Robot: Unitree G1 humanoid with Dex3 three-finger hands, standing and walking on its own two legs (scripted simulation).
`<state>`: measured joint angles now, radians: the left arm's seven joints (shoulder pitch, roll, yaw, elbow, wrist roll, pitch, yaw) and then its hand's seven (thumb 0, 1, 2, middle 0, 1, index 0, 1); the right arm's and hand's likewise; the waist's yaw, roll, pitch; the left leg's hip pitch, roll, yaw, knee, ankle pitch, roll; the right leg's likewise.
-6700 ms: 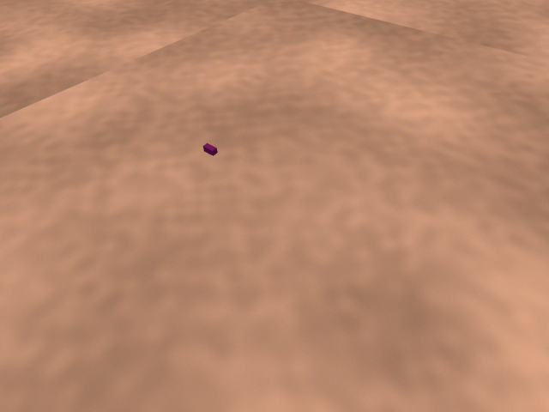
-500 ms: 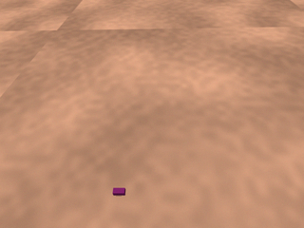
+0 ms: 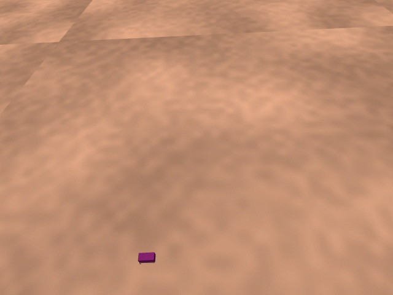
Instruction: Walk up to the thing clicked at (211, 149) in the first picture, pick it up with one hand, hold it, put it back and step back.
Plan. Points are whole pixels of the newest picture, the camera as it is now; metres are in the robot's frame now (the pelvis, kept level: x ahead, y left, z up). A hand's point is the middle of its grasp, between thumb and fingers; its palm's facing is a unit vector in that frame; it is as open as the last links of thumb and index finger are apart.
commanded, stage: walk up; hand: left
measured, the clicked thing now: (146, 257) +0.44 +0.29 -0.75
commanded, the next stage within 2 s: stand in 1.76 s
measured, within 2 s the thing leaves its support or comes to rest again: neither
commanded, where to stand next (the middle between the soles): +0.04 +0.01 m, yaw +3 degrees
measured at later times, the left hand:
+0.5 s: hand out of the picture +0.15 +0.32 -0.17, palm faces +0.04 -0.92 -0.38, open 7.4 cm
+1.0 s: hand out of the picture +0.02 +0.29 -0.15, palm faces -0.02 -0.92 -0.38, open 7.4 cm
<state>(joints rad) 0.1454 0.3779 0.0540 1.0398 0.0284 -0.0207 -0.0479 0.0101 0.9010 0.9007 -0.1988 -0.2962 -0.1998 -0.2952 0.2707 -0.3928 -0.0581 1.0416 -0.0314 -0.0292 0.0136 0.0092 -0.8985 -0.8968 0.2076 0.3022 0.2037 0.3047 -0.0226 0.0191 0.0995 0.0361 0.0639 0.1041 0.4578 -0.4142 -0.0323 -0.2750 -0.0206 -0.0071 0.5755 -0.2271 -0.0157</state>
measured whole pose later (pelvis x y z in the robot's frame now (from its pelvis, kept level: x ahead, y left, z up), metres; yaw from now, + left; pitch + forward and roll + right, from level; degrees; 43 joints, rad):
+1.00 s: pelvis -0.04 +0.03 -0.01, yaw +0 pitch -3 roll +0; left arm 0.20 0.35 0.03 0.96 0.03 0.03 -0.02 0.01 0.90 0.90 -0.20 -0.30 -0.20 -0.30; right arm 0.21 -0.41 -0.04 0.93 0.01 0.00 -0.01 0.01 -0.90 -0.90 0.21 0.30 0.20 0.30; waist -0.01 0.04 0.07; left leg -0.27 -0.01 -0.06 0.67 -0.35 0.01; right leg -0.21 0.00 0.03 0.65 -0.38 0.01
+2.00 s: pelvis -0.04 +0.02 +0.02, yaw +3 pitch -4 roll +0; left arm 0.05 0.35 0.01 1.11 0.00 0.00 -0.02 0.01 0.90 0.90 -0.20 -0.30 -0.20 -0.30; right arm 0.06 -0.35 0.02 1.07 0.00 -0.02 0.00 0.01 -0.90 -0.90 0.21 0.30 0.20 0.30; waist 0.01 0.01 0.10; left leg -0.14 0.00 -0.08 0.40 -0.20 -0.03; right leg -0.09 0.00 -0.02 0.38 -0.23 0.00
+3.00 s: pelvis -0.04 +0.01 +0.02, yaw +3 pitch -2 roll +0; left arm 0.10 0.35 0.00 1.14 0.01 -0.01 -0.01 0.01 0.90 0.90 -0.20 -0.30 -0.20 -0.30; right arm 0.10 -0.36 0.02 1.14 0.00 -0.01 0.01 0.01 -0.90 -0.90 0.21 0.30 0.20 0.30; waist 0.00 0.01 0.06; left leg -0.13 0.01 -0.08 0.33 -0.16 -0.03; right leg -0.10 0.00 -0.01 0.33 -0.19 0.00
